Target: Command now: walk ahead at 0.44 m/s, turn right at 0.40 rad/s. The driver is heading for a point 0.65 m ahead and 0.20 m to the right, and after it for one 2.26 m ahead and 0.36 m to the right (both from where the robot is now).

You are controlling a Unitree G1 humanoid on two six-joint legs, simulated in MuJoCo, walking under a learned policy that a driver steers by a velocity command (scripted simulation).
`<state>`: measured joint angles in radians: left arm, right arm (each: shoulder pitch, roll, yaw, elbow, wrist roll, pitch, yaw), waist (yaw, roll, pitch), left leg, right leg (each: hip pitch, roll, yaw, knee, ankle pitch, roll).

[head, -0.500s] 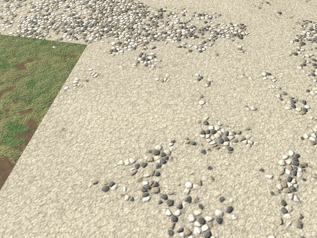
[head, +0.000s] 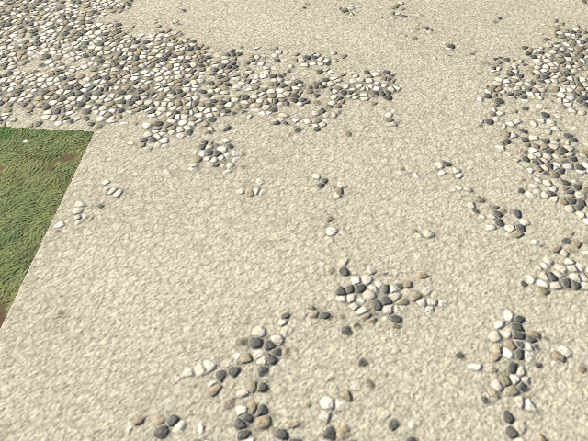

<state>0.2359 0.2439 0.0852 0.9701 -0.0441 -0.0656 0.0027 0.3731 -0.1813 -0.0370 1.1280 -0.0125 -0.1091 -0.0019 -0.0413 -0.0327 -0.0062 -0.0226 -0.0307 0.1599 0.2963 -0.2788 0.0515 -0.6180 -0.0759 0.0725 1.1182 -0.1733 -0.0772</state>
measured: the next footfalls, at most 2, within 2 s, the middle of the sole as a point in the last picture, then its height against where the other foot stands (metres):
right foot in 0.28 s outside the picture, level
left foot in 0.78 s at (311, 391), level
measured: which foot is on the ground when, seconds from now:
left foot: down 0.00-0.26, up 0.28-0.76, down 0.78-1.00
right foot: up 0.00-0.26, down 0.28-0.78, up 0.80-1.00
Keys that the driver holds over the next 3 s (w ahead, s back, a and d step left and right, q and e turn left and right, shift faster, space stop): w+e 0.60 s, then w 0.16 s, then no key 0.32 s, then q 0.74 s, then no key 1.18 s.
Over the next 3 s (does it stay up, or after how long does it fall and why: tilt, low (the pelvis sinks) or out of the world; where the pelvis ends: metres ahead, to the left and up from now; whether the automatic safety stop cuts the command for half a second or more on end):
stays up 0.60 -0.10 -0.01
